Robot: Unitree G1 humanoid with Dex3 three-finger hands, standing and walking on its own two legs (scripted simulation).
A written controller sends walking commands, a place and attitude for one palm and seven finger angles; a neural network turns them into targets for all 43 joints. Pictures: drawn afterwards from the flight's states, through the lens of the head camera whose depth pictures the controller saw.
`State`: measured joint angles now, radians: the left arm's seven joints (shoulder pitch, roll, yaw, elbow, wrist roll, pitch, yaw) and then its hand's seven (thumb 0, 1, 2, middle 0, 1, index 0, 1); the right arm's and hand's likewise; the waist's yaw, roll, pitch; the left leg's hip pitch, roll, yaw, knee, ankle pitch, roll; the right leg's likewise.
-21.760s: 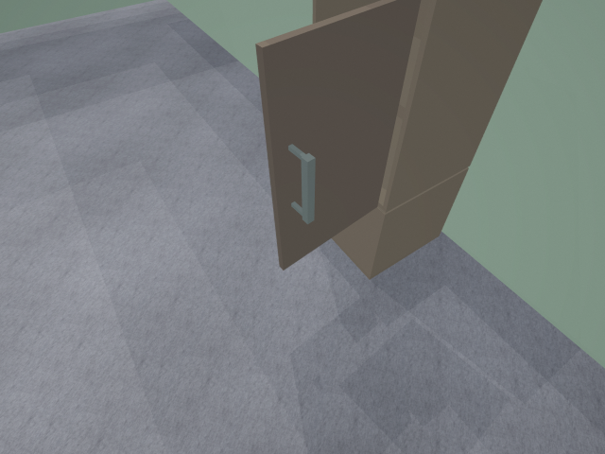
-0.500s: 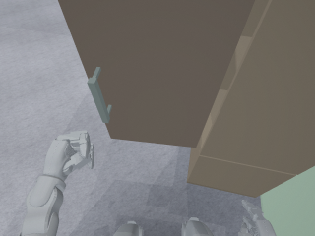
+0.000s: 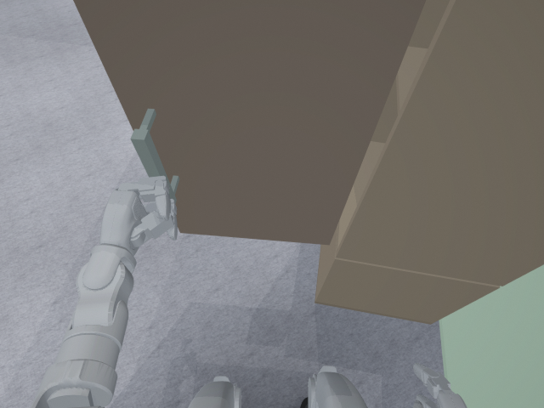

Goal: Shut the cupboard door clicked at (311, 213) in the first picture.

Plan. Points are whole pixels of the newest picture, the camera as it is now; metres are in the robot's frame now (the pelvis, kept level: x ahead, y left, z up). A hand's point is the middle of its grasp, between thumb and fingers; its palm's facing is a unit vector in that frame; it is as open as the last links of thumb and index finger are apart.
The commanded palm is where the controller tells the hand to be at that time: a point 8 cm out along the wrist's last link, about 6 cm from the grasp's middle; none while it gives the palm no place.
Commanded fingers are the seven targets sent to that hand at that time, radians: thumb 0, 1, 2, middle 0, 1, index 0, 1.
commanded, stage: bring the fist close to the handle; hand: left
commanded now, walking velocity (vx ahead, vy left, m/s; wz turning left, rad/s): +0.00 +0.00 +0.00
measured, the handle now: (160, 163) +0.48 +0.19 +0.04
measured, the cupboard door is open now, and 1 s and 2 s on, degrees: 96 89 75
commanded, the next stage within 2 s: push the door shut along its arc in 0.30 s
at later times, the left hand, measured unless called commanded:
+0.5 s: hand (166, 217) +0.37 +0.16 +0.05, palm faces -0.11 -0.99 -0.05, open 3.1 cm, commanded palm +0.36 +0.21 +0.05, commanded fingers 0.00 0.90 0.90 -1.30 -1.50 -1.30 -1.50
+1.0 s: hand (185, 182) +0.43 +0.14 +0.05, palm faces -0.24 -0.97 -0.05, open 3.2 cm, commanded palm +0.43 +0.18 +0.05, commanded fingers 0.00 0.90 0.90 -1.30 -1.50 -1.30 -1.50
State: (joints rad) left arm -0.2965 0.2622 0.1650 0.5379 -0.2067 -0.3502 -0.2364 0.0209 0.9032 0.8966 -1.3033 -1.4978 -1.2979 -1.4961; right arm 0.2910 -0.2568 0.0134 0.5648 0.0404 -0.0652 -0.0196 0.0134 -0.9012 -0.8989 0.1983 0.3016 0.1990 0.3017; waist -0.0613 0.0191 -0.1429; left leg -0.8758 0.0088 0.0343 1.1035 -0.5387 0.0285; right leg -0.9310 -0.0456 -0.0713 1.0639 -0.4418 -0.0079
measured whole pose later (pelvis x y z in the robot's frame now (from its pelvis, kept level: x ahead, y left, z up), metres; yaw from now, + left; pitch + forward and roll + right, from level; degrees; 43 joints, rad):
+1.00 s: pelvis -0.01 +0.00 -0.01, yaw +0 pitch +20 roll -1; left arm -0.70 0.36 0.20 0.95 -0.18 -0.39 -0.37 0.02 0.90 0.90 -1.30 -1.50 -1.31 -1.50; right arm 0.32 -0.27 0.01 0.63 0.04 -0.01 -0.02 0.01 -0.90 -0.90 0.20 0.30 0.20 0.30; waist -0.11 0.02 -0.13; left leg -0.98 0.01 0.03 1.15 -0.53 0.03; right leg -1.02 -0.05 -0.08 1.10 -0.42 -0.01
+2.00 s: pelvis -0.01 +0.00 -0.04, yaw -2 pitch +28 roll -3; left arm -1.20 0.55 0.20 1.25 -0.08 -0.23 -0.49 0.05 0.96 0.96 -1.30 -1.50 -1.30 -1.50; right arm 0.34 -0.28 0.05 0.65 0.00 -0.04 -0.03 0.01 -0.90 -0.90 0.20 0.30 0.20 0.30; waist -0.24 0.04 -0.11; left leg -1.19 0.04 0.01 1.28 -0.57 0.03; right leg -1.23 -0.01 -0.09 1.19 -0.44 -0.02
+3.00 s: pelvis +0.00 -0.01 -0.01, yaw -1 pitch +24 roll -1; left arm -0.96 0.28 0.23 1.18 0.00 -0.45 0.03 0.02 0.90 0.90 -1.30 -1.50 -1.30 -1.50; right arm 0.42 -0.27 -0.01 0.62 -0.04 0.04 0.08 0.01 -0.90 -0.90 0.20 0.30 0.20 0.30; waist -0.19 0.03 -0.14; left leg -1.02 0.04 0.03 1.13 -0.54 0.01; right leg -1.08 -0.01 -0.07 1.08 -0.43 -0.03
